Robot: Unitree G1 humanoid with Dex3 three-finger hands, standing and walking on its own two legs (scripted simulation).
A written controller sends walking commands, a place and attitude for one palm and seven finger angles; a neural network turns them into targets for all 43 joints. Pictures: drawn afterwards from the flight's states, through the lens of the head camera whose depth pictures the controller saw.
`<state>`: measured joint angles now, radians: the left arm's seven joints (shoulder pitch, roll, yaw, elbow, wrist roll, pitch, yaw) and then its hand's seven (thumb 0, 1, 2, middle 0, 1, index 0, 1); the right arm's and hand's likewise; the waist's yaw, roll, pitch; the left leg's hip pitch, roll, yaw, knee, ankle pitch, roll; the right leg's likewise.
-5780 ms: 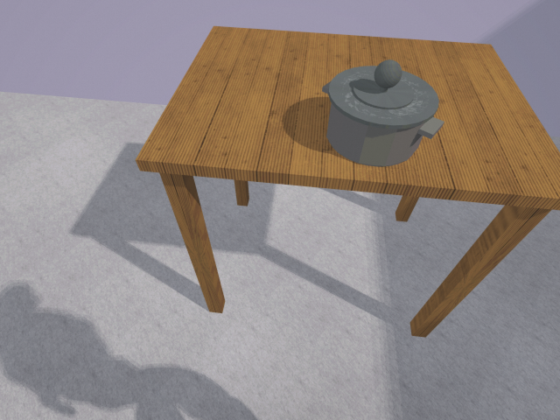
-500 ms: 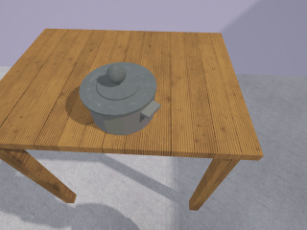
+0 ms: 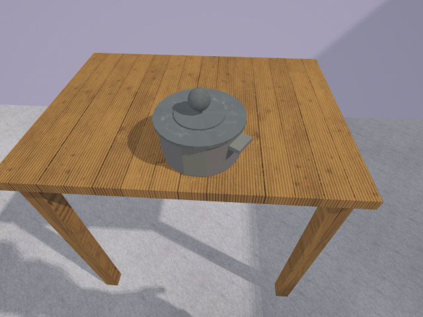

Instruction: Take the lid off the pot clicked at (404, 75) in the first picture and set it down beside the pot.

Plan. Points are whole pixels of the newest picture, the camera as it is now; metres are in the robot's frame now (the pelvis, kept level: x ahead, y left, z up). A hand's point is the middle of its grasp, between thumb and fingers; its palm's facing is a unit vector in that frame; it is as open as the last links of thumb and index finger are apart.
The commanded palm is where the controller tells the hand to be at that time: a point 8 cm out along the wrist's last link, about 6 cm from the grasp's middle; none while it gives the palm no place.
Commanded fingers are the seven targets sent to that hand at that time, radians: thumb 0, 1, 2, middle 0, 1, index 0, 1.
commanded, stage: come to a stop and stand still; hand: left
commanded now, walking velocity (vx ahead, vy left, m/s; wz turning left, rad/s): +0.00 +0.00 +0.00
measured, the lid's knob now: (199, 99) +0.49 +0.07 +0.17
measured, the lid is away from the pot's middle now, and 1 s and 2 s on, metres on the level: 0.00 0.00 0.00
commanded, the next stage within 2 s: look again from close up in 0.22 s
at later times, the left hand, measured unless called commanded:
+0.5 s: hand out of the picture +0.01 +0.16 -0.17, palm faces +0.01 -0.99 -0.17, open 7.4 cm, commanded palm none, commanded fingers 0.00 0.90 0.90 -0.20 -0.30 -0.20 -0.30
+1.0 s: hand out of the picture +0.07 +0.15 -0.17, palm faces +0.00 -0.98 -0.19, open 7.4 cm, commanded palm none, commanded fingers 0.00 0.90 0.90 -0.20 -0.30 -0.20 -0.30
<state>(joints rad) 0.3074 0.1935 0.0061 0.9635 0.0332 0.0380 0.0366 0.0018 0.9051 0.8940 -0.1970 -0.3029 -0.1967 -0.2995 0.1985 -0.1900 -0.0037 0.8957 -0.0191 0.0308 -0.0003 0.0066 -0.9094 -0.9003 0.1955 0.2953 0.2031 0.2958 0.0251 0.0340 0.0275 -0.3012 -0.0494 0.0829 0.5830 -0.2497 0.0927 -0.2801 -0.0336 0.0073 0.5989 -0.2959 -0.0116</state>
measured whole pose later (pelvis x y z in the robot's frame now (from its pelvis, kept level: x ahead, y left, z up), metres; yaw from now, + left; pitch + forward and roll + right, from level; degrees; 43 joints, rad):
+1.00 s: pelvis +0.06 -0.02 +0.01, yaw -1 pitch +0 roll +0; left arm 0.27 0.17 -0.02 1.05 0.01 0.00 0.05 0.00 0.91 0.89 -0.19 -0.30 -0.19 -0.30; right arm 0.25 -0.16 0.00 1.08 -0.01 -0.02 -0.03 0.01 -0.93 -0.90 0.20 0.30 0.20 0.30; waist 0.00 -0.01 0.04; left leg -0.19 -0.03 0.07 0.46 -0.27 0.05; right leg -0.16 0.01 0.04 0.45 -0.29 0.00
